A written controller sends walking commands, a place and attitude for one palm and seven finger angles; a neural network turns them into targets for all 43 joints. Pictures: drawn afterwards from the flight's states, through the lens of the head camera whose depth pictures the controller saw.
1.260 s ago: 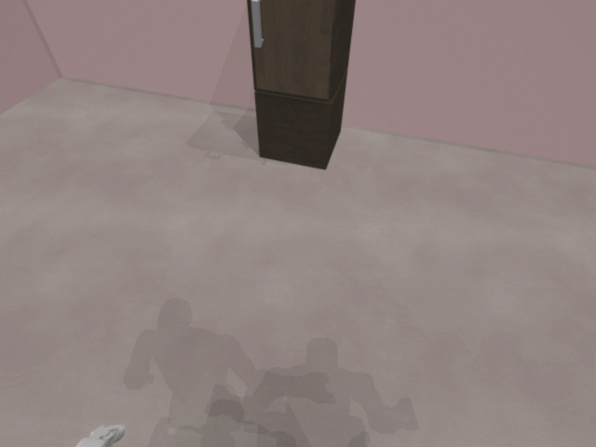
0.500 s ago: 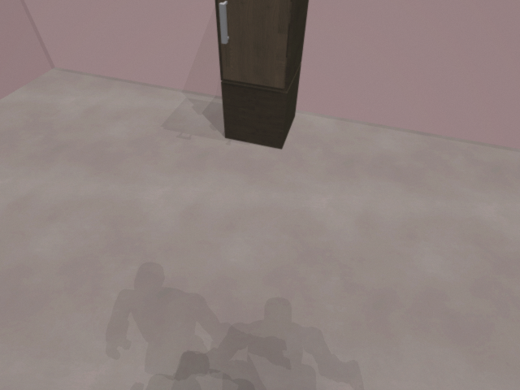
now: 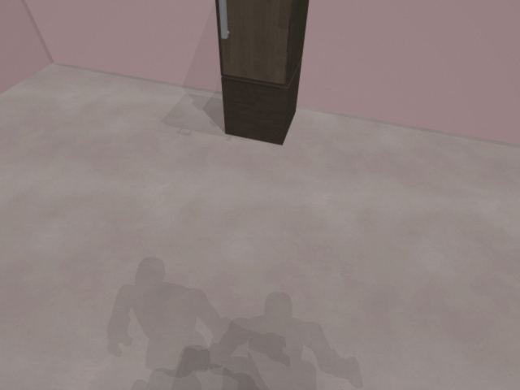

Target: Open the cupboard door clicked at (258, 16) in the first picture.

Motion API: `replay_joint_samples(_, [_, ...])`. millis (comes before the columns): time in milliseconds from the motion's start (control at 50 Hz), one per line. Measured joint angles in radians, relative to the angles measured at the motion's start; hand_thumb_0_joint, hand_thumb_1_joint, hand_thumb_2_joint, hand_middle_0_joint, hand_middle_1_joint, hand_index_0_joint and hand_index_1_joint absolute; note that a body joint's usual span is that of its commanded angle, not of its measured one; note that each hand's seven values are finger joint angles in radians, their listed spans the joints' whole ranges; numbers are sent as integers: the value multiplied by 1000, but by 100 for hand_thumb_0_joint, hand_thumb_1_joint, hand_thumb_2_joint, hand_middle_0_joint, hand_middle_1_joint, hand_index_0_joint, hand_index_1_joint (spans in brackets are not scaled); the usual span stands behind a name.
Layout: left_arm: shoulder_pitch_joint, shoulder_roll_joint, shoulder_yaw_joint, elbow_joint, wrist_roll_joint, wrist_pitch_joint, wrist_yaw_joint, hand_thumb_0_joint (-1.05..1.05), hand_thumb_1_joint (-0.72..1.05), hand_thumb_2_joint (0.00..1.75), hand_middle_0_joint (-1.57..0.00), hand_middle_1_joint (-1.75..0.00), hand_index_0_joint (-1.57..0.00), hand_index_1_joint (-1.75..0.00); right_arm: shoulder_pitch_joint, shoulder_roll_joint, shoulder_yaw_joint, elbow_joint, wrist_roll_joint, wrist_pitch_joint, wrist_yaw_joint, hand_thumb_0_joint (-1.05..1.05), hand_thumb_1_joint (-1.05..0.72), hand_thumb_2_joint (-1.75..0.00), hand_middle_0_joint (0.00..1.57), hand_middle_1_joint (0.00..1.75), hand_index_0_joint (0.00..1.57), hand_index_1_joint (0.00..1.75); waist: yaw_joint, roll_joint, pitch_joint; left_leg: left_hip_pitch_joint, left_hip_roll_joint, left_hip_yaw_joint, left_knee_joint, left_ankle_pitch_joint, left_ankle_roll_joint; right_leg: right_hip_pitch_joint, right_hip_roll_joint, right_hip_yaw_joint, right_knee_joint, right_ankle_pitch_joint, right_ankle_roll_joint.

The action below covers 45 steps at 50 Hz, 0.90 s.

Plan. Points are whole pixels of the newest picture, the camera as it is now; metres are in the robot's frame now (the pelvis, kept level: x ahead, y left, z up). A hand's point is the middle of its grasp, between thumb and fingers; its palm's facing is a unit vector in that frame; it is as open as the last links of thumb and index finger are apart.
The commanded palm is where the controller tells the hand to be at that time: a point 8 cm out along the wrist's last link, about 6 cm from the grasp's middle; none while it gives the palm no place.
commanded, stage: look at it before walking up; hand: left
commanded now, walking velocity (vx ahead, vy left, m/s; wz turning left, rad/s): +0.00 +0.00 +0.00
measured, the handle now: (225, 17) +1.65 +0.26 -0.05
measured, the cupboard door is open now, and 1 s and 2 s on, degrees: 0 0 0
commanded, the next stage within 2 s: walk to a spot facing it in 0.38 s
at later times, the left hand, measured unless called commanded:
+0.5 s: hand out of the picture +0.08 +0.24 -0.15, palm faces -0.03 -0.94 -0.34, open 7.4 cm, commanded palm none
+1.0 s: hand out of the picture +0.06 +0.26 -0.19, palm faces +0.17 -0.97 -0.17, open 7.4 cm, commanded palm none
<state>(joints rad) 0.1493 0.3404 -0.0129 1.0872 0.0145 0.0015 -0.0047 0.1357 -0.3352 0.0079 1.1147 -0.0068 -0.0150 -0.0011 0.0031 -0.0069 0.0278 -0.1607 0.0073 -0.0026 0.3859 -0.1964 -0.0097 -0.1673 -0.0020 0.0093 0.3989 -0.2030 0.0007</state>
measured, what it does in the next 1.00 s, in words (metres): walks ahead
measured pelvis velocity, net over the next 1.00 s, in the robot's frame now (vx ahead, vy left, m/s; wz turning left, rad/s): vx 0.10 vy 0.07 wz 0.18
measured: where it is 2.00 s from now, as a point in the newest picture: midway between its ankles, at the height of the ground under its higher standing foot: (228, 320)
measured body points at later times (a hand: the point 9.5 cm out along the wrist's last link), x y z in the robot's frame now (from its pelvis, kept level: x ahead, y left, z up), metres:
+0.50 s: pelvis +0.01 +0.00 +0.00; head +0.01 +0.00 +0.45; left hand +0.08 +0.29 -0.13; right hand +0.09 -0.30 -0.13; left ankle +0.01 +0.13 -0.74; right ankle +0.01 -0.12 -0.74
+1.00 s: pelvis +0.10 +0.07 -0.01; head +0.11 +0.10 +0.44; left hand +0.05 +0.31 -0.17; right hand +0.10 -0.16 -0.15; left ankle +0.07 +0.14 -0.74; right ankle +0.09 -0.07 -0.66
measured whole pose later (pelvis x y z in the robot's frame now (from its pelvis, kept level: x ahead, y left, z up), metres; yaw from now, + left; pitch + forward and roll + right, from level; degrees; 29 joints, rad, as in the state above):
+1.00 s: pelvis +0.10 +0.07 -0.01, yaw +10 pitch +0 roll +0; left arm 0.32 0.22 0.04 1.10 0.04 0.01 -0.02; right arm 0.40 -0.14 -0.01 1.09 -0.01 -0.06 -0.01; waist -0.02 -0.06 0.01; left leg -0.19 -0.03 0.10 0.47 -0.28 0.07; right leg -0.47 -0.10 -0.06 1.12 -0.32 0.01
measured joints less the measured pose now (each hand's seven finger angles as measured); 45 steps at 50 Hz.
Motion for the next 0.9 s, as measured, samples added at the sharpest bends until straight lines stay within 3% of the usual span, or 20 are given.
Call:
replay_joint_samples(540, [-4,-2,1,-1,0,-1,6,1,90,89,-20,-30,-20,-30,-15,0,4,-3,-2,3,-3,1,-90,-90,21,30,20,30,1,5,-5,19,6,-3,-19,1,-7,19,6,-4,-18,-1,-5])
replay_joint_samples(600, [17,-22,4,-7,5,10,6,1,90,89,-20,-30,-20,-30,18,15,4,-6,-10,16,-2,1,-90,-90,20,30,20,30,-2,8,-24,-9,5,-14,39,-44,-4,8,5,-16,13,-27,-4])
replay_joint_samples(640, [43,-39,10,-18,9,15,2,1,90,89,-20,-30,-20,-30,55,31,2,-9,-14,28,2,1,-91,-90,20,30,20,30,-2,6,-41,-46,7,-14,120,-141,5,3,1,-31,31,-50,-6])
replay_joint_samples(720, [106,-73,23,-35,15,-1,0,1,90,89,-20,-30,-20,-30,127,70,-9,-13,-13,42,16,1,-91,-90,20,30,20,30,2,-11,-47,-153,21,32,359,-236,16,34,-23,-74,18,-76,-3])
replay_joint_samples(780, [151,-87,30,-27,18,-11,-2,1,90,89,-20,-30,-20,-30,160,98,-15,-22,-9,35,28,1,-91,-90,20,30,20,30,1,-29,-31,-181,39,72,358,-227,17,67,-51,-105,18,-100,19])
replay_joint_samples(840, [191,-96,37,-14,14,-6,-4,1,90,89,-20,-30,-20,-30,190,114,-20,-43,-8,6,30,1,-91,-90,20,30,20,30,-7,-38,-15,-146,41,98,207,-139,22,56,-87,-132,122,-183,38])
replay_joint_samples(900, [205,-103,44,8,13,22,-5,1,90,89,-20,-30,-20,-30,204,140,-30,-48,-11,-19,15,1,-91,-90,20,30,20,30,-11,-57,-5,-147,8,119,251,-120,58,-91,-94,-68,484,-288,14])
